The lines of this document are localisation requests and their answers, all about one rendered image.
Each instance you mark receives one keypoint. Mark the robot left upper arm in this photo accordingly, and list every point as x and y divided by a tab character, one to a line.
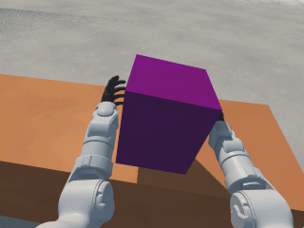
84	204

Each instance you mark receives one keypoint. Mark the pedestal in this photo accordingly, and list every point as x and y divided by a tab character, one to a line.
43	125

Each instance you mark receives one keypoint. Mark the robot right upper arm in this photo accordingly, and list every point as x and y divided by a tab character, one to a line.
261	208

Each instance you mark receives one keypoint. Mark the robot right hand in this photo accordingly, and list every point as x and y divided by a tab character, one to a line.
221	117

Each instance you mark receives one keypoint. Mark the robot right forearm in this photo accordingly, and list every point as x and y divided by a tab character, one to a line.
235	163

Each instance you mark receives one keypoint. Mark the carton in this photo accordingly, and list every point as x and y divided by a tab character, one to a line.
168	112

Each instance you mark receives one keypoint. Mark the robot left hand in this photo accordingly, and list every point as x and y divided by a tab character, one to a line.
110	90

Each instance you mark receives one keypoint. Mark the robot left forearm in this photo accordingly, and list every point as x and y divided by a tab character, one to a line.
95	161

